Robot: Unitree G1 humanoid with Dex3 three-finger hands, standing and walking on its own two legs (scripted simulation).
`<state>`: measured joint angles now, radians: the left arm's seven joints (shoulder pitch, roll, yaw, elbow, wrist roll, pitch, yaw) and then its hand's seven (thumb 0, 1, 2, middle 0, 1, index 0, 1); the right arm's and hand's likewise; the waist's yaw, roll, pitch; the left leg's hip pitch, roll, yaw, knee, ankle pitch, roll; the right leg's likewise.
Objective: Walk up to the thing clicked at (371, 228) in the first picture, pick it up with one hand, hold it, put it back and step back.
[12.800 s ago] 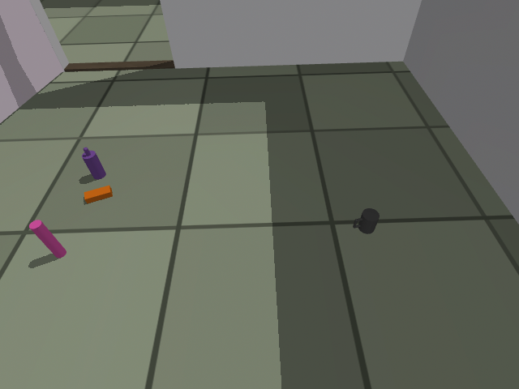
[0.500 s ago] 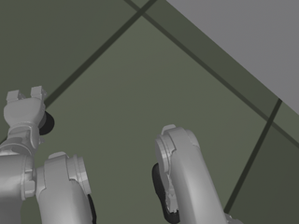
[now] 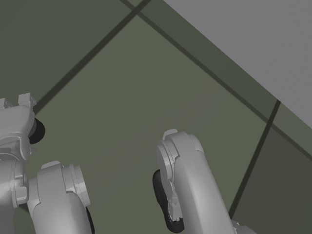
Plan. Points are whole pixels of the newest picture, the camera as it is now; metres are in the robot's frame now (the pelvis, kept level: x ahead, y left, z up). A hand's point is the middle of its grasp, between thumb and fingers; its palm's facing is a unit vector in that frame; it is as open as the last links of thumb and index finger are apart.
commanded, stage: close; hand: left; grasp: from above
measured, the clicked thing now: (21, 134) +0.41 +0.26 -0.25
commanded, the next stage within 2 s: settle in 1.68 s
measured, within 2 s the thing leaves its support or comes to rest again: neither
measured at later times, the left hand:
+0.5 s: hand (22, 132) +0.41 +0.25 -0.22, palm faces -0.45 -0.14 -0.88, open 12.4 cm
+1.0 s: hand (21, 132) +0.41 +0.25 -0.22, palm faces -0.46 -0.13 -0.88, open 12.3 cm
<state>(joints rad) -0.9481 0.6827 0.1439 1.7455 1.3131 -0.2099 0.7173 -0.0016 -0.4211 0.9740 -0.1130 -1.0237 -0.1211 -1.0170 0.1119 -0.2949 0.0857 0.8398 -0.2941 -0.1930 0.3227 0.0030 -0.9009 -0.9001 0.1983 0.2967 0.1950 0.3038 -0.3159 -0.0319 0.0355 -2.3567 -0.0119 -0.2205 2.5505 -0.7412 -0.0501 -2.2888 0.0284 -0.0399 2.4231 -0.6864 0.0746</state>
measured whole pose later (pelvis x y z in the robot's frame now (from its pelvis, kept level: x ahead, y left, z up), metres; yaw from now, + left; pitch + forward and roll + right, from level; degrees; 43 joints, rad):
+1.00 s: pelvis -0.01 +0.01 +0.00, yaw -2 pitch +28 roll -12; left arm -1.01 0.74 0.14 1.87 1.35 -0.21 0.75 -0.01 -0.29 0.78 -0.36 -0.90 -0.38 -0.88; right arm 0.11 -0.32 0.13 0.81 -0.31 -0.28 0.38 0.00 -0.91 -0.90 0.20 0.30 0.19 0.30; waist -0.34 -0.04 0.06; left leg -2.34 -0.01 -0.23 2.56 -0.73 -0.02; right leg -2.25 0.04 -0.05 2.40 -0.67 0.08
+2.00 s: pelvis -0.01 +0.01 +0.00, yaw -1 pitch +29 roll -11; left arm -0.99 0.73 0.13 1.83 1.33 -0.22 0.72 0.00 -0.22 0.92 -0.58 -0.91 -0.45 -0.95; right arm 0.12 -0.33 0.13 0.78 -0.31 -0.26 0.36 0.00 -0.93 -0.91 0.20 0.30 0.19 0.30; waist -0.33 -0.03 0.06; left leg -2.34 -0.01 -0.23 2.55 -0.72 -0.03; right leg -2.26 0.03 -0.05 2.40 -0.66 0.08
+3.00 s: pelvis -0.01 -0.01 +0.08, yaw +5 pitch +35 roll -6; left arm -0.83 0.52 0.00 1.31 1.17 -0.10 0.37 0.01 -0.12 0.68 -0.68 -0.81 -0.63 -0.80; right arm 0.16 -0.29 -0.02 0.77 -0.11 -0.05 0.13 0.01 -0.93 -0.91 0.20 0.30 0.20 0.30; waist -0.18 0.04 -0.13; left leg -2.19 0.00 -0.13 2.26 -0.68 -0.04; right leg -2.15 -0.01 0.00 2.19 -0.65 0.06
